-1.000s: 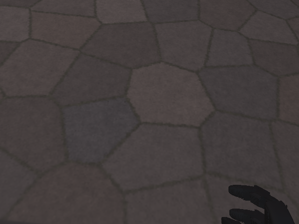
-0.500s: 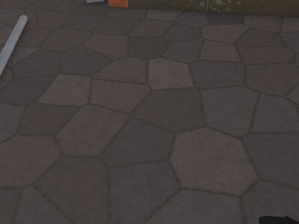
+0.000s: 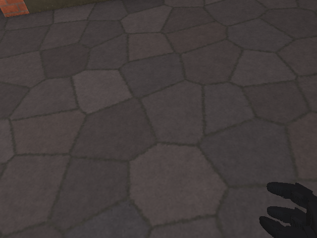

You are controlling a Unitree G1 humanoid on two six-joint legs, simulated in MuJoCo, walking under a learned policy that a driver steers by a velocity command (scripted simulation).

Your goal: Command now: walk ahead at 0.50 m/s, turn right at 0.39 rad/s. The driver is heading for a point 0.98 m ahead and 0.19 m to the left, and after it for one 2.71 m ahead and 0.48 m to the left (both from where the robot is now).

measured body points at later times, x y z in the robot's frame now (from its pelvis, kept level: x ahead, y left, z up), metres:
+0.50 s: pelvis +0.30 +0.05 +0.00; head +0.33 +0.05 +0.45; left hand +0.55 +0.27 -0.05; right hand +0.31 -0.22 -0.13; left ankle +0.22 +0.16 -0.74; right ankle +0.48 -0.07 -0.71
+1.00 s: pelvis +0.54 +0.11 -0.01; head +0.57 +0.13 +0.44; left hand +0.42 +0.38 -0.13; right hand +0.85 +0.01 -0.08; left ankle +0.63 +0.29 -0.71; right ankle +0.48 -0.06 -0.74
